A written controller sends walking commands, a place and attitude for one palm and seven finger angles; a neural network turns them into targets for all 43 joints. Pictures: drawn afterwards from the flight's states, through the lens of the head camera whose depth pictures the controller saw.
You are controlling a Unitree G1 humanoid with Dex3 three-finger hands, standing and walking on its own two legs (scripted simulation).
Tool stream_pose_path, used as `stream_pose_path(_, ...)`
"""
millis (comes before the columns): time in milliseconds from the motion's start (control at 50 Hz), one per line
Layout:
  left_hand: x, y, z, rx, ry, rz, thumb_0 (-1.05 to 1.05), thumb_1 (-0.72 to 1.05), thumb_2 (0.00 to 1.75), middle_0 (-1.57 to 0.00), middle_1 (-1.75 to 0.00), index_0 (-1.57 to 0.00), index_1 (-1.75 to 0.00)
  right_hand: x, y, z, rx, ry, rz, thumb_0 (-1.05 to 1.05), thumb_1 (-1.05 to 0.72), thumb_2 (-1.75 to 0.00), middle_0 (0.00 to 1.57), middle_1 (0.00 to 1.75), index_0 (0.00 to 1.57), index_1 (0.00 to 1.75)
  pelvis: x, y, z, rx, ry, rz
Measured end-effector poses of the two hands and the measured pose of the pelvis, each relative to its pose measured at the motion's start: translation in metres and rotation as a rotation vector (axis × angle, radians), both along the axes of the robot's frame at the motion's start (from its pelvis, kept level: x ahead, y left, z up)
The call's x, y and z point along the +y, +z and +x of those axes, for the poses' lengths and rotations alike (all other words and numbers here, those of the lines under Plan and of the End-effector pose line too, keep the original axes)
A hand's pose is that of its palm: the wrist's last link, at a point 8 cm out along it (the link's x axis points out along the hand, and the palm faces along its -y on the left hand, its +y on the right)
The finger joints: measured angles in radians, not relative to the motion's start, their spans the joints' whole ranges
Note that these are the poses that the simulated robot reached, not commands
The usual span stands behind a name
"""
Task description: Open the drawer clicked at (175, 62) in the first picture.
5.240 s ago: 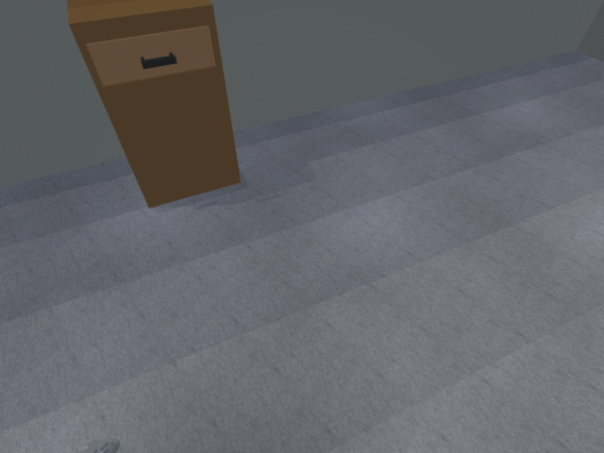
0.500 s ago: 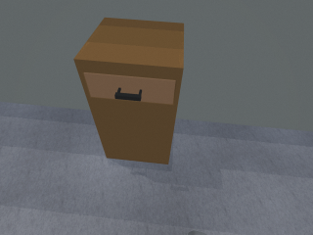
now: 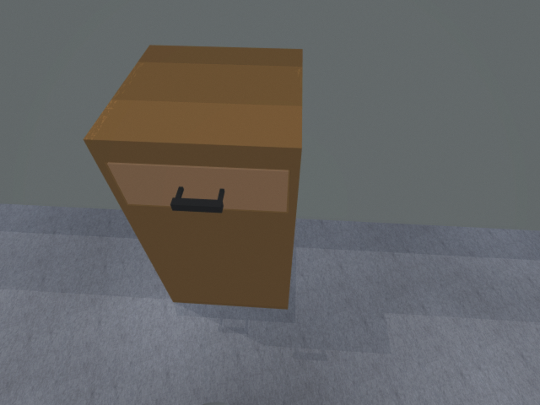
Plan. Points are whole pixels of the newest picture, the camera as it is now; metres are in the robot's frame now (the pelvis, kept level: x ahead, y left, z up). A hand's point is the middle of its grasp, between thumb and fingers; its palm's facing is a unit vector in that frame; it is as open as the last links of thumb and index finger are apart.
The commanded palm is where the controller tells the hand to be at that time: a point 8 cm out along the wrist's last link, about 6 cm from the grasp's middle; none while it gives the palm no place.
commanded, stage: come to a stop and stand still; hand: left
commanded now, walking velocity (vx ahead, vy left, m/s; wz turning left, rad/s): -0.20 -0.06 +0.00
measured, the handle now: (199, 198) +0.55 +0.20 -0.09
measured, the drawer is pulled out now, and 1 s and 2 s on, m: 0.00 0.00 0.00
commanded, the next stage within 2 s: look again from close up in 0.82 s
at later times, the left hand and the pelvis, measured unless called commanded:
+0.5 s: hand out of the picture +0.02 +0.17 -0.17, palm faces +0.01 -0.97 -0.25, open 7.4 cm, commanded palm none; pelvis -0.02 -0.02 +0.00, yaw -2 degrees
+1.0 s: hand out of the picture +0.00 +0.13 -0.17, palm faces +0.00 -0.98 -0.20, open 7.4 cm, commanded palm none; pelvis -0.01 -0.04 +0.00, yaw -2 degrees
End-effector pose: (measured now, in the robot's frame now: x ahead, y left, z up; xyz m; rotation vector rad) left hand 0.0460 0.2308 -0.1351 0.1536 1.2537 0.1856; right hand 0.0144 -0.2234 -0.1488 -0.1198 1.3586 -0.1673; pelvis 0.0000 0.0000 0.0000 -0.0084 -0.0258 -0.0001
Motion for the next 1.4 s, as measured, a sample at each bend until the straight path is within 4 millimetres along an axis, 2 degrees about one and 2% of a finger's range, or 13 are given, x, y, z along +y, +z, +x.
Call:
stream_pose_path(120,0.019,-0.020,-0.011,0.077,0.036,-0.029,0.00,0.92,0.89,-0.20,-0.30,-0.20,-0.30,0.010,0.006,0.036,-0.057,0.030,-0.052,0.01,-0.93,-0.90,0.20,0.29,0.20,0.30,0.018,-0.007,0.010,-0.008,-0.010,-0.003)
stream_pose_path(220,0.025,-0.014,-0.021,0.122,0.028,-0.026,0.00,0.91,0.89,-0.20,-0.30,-0.19,-0.30,0.013,0.015,0.051,-0.088,0.044,-0.065,0.01,-0.93,-0.90,0.20,0.29,0.20,0.30,0.019,-0.001,0.005,0.015,-0.021,-0.004)
stream_pose_path(320,0.022,-0.008,-0.027,0.140,0.003,-0.005,0.00,0.91,0.90,-0.20,-0.30,-0.19,-0.30,0.002,0.016,0.053,-0.127,0.026,-0.054,0.01,-0.92,-0.90,0.20,0.29,0.20,0.30,0.010,0.001,-0.003,0.027,-0.036,0.001)
stream_pose_path(440,0.000,-0.004,-0.031,0.090,-0.021,0.039,0.00,0.91,0.90,-0.20,-0.30,-0.19,-0.30,-0.026,-0.003,0.030,-0.116,-0.008,-0.013,0.01,-0.91,-0.90,0.20,0.29,0.20,0.30,-0.014,-0.007,-0.016,0.018,-0.034,0.023)
stream_pose_path(520,-0.020,0.003,-0.036,0.083,-0.026,0.028,0.00,0.91,0.90,-0.20,-0.30,-0.19,-0.30,-0.037,-0.003,0.006,-0.059,-0.022,0.002,0.01,-0.91,-0.90,0.20,0.29,0.20,0.30,-0.025,-0.002,-0.017,0.013,-0.032,0.022)
stream_pose_path(580,-0.034,0.000,-0.036,0.084,-0.031,0.004,0.00,0.91,0.90,-0.20,-0.30,-0.19,-0.30,-0.042,-0.005,-0.012,-0.029,-0.035,-0.003,0.01,-0.91,-0.90,0.20,0.29,0.20,0.30,-0.030,-0.002,-0.015,0.015,-0.032,0.010)
stream_pose_path(740,-0.046,-0.004,-0.039,0.105,-0.013,-0.013,0.01,0.93,0.89,-0.20,-0.30,-0.20,-0.30,-0.038,-0.002,-0.059,0.120,-0.030,0.011,0.01,-0.91,-0.90,0.20,0.29,0.20,0.30,-0.042,0.001,-0.015,0.006,-0.022,0.012)
stream_pose_path(860,-0.052,-0.004,-0.047,0.144,-0.010,-0.021,0.01,0.92,0.89,-0.20,-0.30,-0.20,-0.30,-0.033,-0.002,-0.070,0.161,-0.041,0.029,0.01,-0.91,-0.90,0.20,0.29,0.20,0.30,-0.044,0.002,-0.011,0.008,-0.024,0.012)
stream_pose_path(940,-0.055,-0.004,-0.051,0.159,-0.008,-0.022,0.00,0.92,0.89,-0.20,-0.30,-0.20,-0.30,-0.030,-0.002,-0.064,0.153,-0.041,0.034,0.01,-0.91,-0.90,0.20,0.29,0.20,0.30,-0.043,0.002,-0.007,0.014,-0.029,0.010)
stream_pose_path(1020,-0.053,-0.006,-0.053,0.145,-0.035,-0.023,0.00,0.91,0.89,-0.20,-0.30,-0.20,-0.30,-0.027,-0.003,-0.041,0.072,-0.041,0.029,0.01,-0.91,-0.90,0.20,0.29,0.20,0.30,-0.035,-0.001,-0.005,0.029,-0.037,-0.003)
stream_pose_path(1200,-0.025,-0.015,-0.039,0.084,-0.018,-0.024,0.01,0.91,0.89,-0.20,-0.30,-0.20,-0.30,-0.017,0.000,-0.001,-0.052,0.016,-0.029,0.02,-0.94,-0.90,0.20,0.29,0.20,0.30,-0.013,-0.007,0.002,0.011,-0.030,-0.001)
stream_pose_path(1300,-0.013,-0.014,-0.035,0.077,-0.028,-0.021,0.00,0.91,0.89,-0.20,-0.30,-0.19,-0.30,-0.012,0.005,0.007,-0.075,0.027,-0.037,0.02,-0.94,-0.90,0.20,0.29,0.20,0.30,-0.006,-0.005,0.001,0.009,-0.032,0.004)
stream_pose_path(1400,-0.006,-0.012,-0.039,0.093,-0.031,-0.021,0.00,0.91,0.89,-0.20,-0.30,-0.19,-0.30,-0.008,0.007,0.003,-0.061,0.034,-0.036,0.01,-0.94,-0.90,0.20,0.29,0.20,0.30,-0.002,-0.003,0.000,0.013,-0.032,0.007)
